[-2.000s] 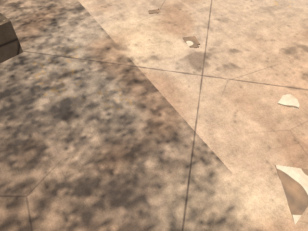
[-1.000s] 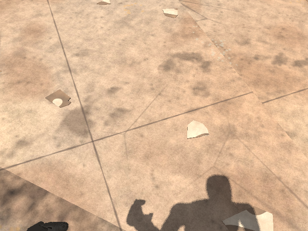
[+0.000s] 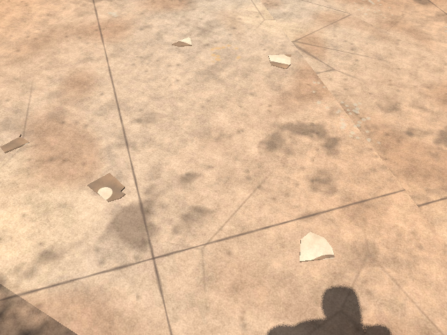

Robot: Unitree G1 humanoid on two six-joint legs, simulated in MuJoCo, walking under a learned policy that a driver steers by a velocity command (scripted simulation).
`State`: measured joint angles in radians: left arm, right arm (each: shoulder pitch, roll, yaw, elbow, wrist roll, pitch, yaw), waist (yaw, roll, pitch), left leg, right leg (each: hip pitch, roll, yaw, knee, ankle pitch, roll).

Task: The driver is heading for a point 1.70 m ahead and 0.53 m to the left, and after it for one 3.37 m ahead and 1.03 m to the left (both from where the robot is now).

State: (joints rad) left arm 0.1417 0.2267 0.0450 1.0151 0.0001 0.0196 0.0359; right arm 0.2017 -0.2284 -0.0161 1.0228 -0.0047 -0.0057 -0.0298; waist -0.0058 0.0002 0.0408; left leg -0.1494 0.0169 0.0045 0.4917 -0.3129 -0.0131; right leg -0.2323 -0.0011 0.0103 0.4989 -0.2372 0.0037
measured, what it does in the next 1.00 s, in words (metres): walks ahead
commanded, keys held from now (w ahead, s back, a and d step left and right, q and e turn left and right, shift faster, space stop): no key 0.54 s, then w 0.26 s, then w+q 0.20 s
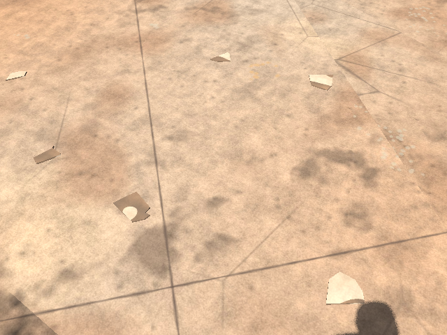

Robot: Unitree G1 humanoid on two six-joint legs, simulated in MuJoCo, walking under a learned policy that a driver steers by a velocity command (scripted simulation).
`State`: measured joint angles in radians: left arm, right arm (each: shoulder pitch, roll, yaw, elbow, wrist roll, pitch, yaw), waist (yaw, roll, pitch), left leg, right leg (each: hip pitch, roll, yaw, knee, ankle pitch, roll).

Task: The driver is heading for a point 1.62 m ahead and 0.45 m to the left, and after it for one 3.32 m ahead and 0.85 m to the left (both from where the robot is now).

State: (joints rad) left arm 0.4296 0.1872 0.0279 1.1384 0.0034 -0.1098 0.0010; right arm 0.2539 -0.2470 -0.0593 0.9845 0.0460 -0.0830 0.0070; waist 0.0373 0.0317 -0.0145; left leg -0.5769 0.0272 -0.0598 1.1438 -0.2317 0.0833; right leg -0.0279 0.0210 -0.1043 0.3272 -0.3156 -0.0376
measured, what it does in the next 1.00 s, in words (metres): walks ahead, turning left: left foot, then right foot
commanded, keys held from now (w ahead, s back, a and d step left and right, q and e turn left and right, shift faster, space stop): w+q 0.70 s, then w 0.30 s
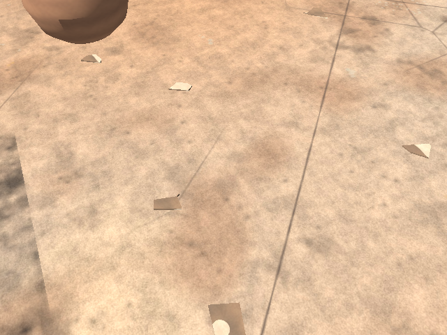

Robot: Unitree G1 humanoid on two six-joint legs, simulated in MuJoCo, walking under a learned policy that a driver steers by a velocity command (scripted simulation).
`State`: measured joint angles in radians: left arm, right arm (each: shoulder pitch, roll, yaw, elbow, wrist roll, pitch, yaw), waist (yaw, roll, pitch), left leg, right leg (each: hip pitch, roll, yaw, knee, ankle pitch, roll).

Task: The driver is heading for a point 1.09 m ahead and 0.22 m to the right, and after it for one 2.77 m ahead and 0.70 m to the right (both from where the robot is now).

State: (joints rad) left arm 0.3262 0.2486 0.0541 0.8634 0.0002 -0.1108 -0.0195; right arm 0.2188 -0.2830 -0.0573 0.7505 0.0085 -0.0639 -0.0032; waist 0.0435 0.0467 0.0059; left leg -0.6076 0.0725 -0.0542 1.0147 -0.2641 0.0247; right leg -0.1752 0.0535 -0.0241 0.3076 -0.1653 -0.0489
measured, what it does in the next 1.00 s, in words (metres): walks ahead, turning right: left foot, then right foot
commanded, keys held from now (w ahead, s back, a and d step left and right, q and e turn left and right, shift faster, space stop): w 0.34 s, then w+e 0.66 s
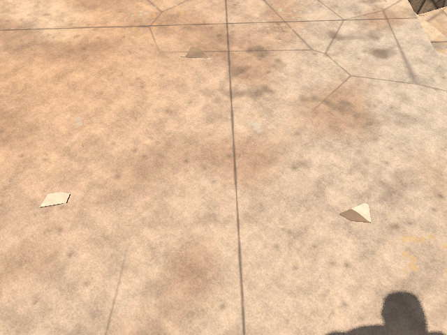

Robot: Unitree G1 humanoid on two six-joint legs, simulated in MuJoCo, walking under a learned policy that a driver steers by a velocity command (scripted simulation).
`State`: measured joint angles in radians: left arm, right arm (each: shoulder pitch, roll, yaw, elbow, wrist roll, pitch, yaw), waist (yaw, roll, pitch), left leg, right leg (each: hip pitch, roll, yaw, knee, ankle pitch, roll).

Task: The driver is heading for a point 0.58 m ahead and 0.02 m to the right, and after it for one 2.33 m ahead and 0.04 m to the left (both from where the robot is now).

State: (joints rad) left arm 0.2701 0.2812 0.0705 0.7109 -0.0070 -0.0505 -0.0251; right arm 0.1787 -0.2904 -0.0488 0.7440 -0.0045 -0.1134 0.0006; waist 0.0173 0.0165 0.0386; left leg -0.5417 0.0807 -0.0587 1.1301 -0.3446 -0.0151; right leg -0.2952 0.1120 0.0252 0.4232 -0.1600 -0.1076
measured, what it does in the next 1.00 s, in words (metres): walks ahead, turning right: left foot, then right foot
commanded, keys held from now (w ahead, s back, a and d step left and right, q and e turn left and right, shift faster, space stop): w+e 0.20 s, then e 0.12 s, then no key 0.56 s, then w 0.12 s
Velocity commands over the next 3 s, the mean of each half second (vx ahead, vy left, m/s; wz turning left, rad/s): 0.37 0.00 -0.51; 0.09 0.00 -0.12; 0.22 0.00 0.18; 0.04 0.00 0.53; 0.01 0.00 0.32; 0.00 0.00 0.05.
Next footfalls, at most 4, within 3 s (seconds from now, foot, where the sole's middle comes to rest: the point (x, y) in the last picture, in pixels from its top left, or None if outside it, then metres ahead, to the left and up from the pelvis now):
0.28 left None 0.35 0.13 -0.78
0.66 right None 0.30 -0.11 -0.78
1.48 right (297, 303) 0.55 -0.17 -0.78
1.88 left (210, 318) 0.50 0.09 -0.78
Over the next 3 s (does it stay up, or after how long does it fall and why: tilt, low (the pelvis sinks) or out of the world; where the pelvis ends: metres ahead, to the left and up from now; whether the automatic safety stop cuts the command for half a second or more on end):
stays up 0.50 -0.04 0.00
